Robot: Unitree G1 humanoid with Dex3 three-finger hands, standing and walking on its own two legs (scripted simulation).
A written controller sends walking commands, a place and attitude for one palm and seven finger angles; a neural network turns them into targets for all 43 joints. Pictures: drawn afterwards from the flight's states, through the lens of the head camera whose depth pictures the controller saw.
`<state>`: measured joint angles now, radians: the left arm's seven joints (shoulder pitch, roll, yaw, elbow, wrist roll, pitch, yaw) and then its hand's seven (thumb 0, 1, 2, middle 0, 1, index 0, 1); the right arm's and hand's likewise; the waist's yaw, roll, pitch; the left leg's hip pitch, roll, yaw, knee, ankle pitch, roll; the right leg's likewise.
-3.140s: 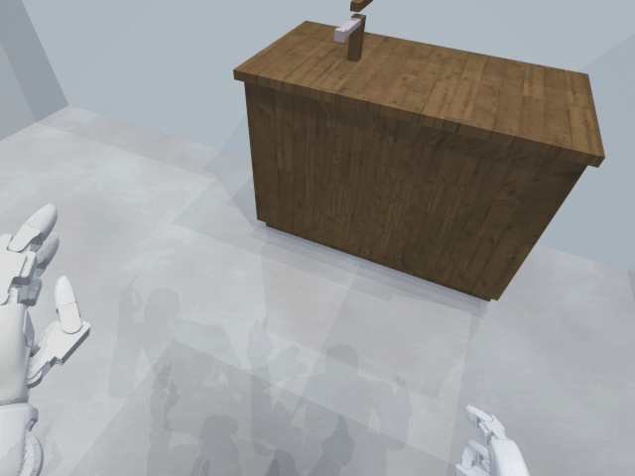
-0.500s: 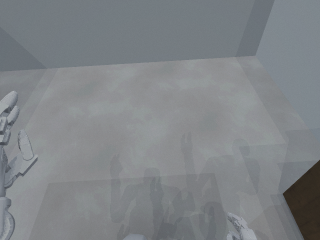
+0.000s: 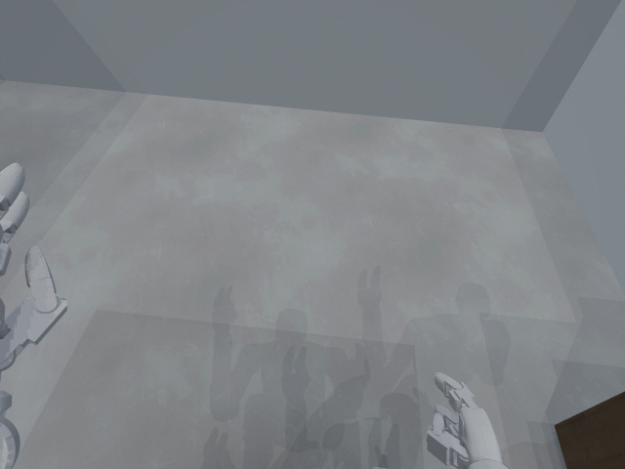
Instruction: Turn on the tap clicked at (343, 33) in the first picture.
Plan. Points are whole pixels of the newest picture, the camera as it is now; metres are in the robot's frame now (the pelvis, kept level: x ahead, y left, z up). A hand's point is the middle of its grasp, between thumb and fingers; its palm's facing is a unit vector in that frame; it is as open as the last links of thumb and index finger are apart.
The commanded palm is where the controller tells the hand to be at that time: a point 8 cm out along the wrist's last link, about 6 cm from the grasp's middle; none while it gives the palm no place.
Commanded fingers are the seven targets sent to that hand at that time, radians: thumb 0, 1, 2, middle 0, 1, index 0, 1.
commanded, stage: turn to face it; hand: left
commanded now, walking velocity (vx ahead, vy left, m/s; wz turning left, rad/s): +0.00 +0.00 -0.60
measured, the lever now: out of the picture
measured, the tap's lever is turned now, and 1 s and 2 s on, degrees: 0 0 0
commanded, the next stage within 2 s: none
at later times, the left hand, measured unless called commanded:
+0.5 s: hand (160, 295) +0.22 +0.16 +0.19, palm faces +0.18 -0.89 -0.41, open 7.4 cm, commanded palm +0.18 +0.22 +0.18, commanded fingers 0.00 0.90 0.90 -0.20 -0.30 -0.20 -0.30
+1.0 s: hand (315, 337) +0.20 +0.03 +0.18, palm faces -0.18 -0.84 -0.52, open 7.4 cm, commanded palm +0.18 +0.10 +0.18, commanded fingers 0.00 0.90 0.90 -0.20 -0.30 -0.20 -0.30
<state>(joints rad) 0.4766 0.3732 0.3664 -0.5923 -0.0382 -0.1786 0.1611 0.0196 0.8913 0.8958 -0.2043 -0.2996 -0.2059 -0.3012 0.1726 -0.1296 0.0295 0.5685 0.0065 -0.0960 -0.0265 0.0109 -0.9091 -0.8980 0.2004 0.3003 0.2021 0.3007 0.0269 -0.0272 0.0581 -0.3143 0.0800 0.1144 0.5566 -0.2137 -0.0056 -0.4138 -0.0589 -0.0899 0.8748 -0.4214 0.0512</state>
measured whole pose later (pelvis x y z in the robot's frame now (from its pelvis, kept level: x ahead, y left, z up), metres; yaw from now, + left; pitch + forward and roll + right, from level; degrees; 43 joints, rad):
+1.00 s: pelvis -0.11 -0.04 +0.00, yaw -34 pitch +1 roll +1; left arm 0.55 0.41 0.40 -0.60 -0.05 -0.19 0.13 0.02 0.89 0.89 -0.21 -0.30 -0.21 -0.30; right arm 0.15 -0.22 -0.01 0.58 0.00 0.03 -0.01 0.01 -0.91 -0.90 0.20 0.30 0.20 0.30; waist -0.01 0.00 0.11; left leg -0.46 0.07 0.05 1.00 -0.44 -0.09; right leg -0.36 0.06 0.01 0.54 -0.20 -0.07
